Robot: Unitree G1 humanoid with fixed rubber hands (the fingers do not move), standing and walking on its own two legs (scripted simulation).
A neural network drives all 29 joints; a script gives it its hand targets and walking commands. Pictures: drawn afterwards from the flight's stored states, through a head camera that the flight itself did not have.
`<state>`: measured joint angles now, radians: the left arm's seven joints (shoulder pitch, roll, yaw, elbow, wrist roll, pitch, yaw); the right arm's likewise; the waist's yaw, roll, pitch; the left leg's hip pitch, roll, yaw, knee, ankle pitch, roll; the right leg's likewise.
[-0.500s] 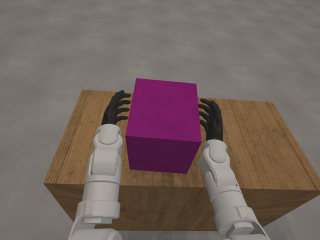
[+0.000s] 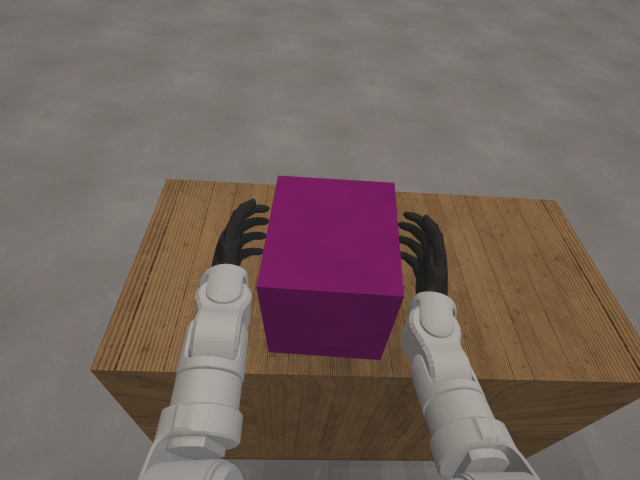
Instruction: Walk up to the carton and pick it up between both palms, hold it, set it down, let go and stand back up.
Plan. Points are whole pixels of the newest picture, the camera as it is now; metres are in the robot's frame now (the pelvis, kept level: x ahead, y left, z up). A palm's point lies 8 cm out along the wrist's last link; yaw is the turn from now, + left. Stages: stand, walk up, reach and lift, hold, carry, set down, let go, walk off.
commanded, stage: set down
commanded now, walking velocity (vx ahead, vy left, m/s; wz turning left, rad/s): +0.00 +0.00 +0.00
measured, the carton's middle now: (330, 269) +0.39 +0.00 +0.04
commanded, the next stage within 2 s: none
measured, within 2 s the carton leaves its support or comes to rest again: neither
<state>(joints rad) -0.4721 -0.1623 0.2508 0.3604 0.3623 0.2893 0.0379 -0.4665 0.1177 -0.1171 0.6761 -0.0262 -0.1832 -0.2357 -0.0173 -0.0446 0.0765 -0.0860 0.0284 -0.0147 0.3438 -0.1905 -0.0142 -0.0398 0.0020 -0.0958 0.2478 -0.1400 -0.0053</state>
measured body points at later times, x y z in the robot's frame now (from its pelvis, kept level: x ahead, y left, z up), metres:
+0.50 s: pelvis +0.00 +0.00 +0.00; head +0.03 +0.01 +0.45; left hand +0.38 +0.12 +0.04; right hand +0.37 -0.13 +0.05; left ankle +0.00 +0.12 -0.75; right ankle +0.00 -0.11 -0.75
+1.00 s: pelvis +0.01 +0.00 +0.00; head +0.09 +0.00 +0.44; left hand +0.39 +0.13 -0.02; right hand +0.39 -0.13 +0.00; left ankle +0.00 +0.12 -0.75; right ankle +0.00 -0.11 -0.75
